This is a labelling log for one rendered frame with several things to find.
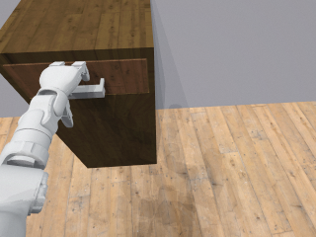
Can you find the cabinet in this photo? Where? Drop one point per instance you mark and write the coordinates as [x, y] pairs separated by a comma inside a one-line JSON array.
[[114, 131]]

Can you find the handle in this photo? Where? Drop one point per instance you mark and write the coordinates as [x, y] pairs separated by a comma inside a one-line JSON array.
[[89, 91]]

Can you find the left robot hand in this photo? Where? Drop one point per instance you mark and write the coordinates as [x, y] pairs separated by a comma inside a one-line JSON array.
[[65, 78]]

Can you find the robot left forearm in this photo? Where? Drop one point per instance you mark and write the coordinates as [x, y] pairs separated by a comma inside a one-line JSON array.
[[32, 138]]

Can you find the left robot upper arm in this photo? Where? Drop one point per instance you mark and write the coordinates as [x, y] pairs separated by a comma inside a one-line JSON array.
[[22, 193]]

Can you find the drawer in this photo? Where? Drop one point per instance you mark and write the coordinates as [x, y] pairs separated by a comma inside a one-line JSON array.
[[120, 75]]

